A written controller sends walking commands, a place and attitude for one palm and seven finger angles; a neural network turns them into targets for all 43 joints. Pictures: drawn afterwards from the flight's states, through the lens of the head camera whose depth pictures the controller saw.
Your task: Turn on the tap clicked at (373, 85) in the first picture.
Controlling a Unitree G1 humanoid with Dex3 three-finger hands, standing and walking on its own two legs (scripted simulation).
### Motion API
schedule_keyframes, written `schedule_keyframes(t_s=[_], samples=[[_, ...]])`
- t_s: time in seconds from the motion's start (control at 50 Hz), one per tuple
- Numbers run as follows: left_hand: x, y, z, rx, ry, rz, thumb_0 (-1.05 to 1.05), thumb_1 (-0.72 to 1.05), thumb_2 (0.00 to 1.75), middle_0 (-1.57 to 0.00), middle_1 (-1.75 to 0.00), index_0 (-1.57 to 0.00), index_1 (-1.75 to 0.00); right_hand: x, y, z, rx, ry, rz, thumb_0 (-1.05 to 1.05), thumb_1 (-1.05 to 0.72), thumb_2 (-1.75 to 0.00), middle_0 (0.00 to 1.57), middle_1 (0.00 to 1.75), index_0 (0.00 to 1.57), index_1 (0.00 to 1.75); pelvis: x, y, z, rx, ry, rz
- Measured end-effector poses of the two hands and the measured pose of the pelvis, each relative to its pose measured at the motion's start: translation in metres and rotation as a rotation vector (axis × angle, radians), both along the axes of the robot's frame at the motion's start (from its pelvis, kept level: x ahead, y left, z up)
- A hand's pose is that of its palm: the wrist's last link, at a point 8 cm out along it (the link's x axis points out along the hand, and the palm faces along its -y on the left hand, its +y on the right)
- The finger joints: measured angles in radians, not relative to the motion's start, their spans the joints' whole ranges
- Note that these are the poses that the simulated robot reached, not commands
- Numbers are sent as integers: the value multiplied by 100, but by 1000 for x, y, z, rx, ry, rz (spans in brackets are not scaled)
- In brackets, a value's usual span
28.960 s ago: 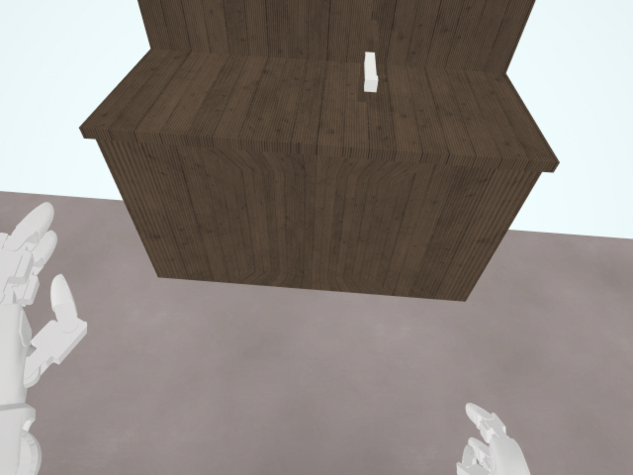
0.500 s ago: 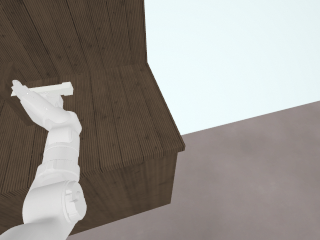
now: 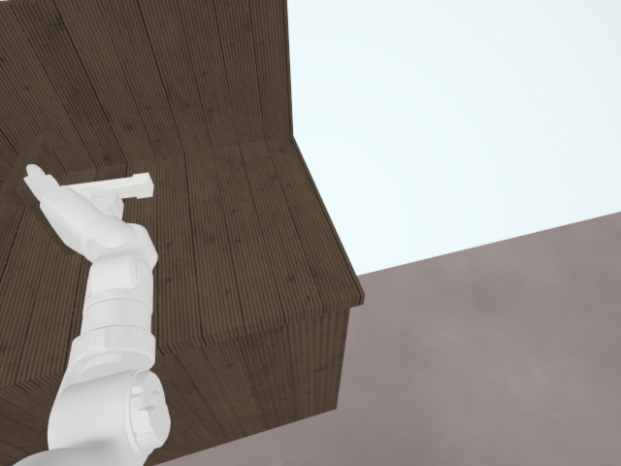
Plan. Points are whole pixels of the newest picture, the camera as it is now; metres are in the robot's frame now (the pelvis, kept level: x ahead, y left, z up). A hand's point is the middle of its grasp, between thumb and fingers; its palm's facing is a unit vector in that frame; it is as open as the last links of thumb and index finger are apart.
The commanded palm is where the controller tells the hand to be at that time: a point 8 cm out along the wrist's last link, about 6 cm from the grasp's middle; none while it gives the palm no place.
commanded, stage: lift the hand up off the lever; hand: left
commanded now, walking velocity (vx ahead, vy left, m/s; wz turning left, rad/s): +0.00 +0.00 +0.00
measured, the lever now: (142, 185) +0.51 +0.29 +0.08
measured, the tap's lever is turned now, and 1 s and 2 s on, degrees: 86 86 86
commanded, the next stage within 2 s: draw the hand back beside the body in 0.30 s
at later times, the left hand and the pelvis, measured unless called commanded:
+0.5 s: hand (127, 191) +0.42 +0.25 +0.15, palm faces +0.71 -0.70 -0.11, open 7.8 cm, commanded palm +0.35 +0.28 +0.16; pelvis +0.00 +0.00 +0.00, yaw -1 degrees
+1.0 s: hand (97, 264) +0.29 +0.24 +0.16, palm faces +0.37 -0.90 -0.22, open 7.6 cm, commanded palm +0.25 +0.28 +0.17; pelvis -0.02 +0.00 +0.01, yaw -1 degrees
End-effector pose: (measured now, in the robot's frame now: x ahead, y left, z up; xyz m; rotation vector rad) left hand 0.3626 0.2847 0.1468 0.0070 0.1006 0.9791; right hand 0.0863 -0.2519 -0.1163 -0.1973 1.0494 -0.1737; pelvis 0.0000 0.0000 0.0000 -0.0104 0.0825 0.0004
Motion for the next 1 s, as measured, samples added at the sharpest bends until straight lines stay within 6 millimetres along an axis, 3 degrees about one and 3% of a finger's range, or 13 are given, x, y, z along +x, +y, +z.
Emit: schedule_keyframes(t_s=[0.22,0.42,0.58,0.66,0.74,0.84,0.9,1.0], samples=[[-3,1,13,23,15,-12,1,90,90,-15,-15,-15,-15,25,4,6,0,-62,38,1,-91,-89,20,30,20,30,-2,-2,1,3,-12,10],[1,1,4,6,27,11,1,90,90,-16,-15,-15,-15,18,0,5,-6,-44,27,1,-91,-89,20,30,20,30,-2,-4,1,4,2,5],[1,-23,18,105,-39,-441,1,90,90,-15,-16,-15,-16,2,-7,7,-11,-39,-78,1,-91,-89,20,30,20,30,4,-4,5,10,-42,-39],[-17,-18,9,99,-22,-585,1,90,90,-16,-17,-16,-17,3,-10,15,-3,-92,-117,1,-91,-89,20,30,20,30,5,-5,8,11,-76,-63],[-54,9,-3,189,43,-574,1,89,90,-17,-18,-17,-18,7,-12,24,2,-157,-109,1,-91,-89,20,30,20,30,3,-5,10,6,-106,-70],[-97,26,6,272,1,-526,1,90,90,-17,-20,-17,-19,21,-11,29,-23,-177,-12,2,-91,-89,20,30,20,30,-5,-2,11,1,-130,-45],[-108,20,16,299,-59,-534,2,90,90,-17,-20,-17,-20,35,-5,31,-28,-201,41,2,-91,-89,20,30,20,30,-12,1,11,1,-143,-28],[-107,-4,20,311,-113,-625,1,90,90,-17,-22,-17,-22,59,12,40,1,-281,68,2,-91,-89,20,30,20,30,-17,4,12,5,-148,-24]])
